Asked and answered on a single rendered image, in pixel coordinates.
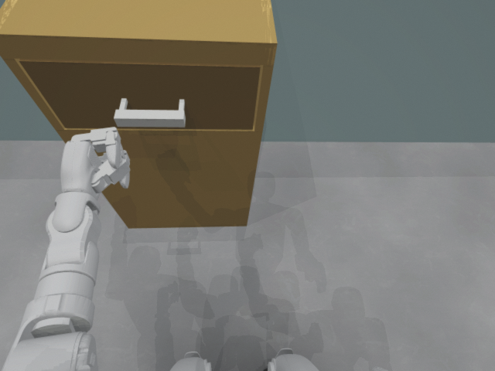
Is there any handle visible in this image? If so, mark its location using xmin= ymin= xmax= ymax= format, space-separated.
xmin=114 ymin=98 xmax=186 ymax=128

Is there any robot right thigh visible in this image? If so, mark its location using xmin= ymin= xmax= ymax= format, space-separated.
xmin=268 ymin=354 xmax=319 ymax=371

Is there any left robot upper arm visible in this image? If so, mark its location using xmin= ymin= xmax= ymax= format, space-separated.
xmin=6 ymin=332 xmax=98 ymax=371

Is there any drawer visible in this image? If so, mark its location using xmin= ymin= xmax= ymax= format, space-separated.
xmin=19 ymin=59 xmax=261 ymax=130

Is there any left robot shin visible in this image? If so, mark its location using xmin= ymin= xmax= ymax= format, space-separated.
xmin=184 ymin=352 xmax=201 ymax=359

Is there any robot left hand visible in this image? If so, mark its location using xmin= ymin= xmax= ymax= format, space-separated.
xmin=60 ymin=127 xmax=130 ymax=200

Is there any left robot forearm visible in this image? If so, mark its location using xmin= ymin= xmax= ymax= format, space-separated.
xmin=2 ymin=191 xmax=101 ymax=371

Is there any cabinet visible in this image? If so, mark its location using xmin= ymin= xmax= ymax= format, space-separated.
xmin=0 ymin=0 xmax=278 ymax=229

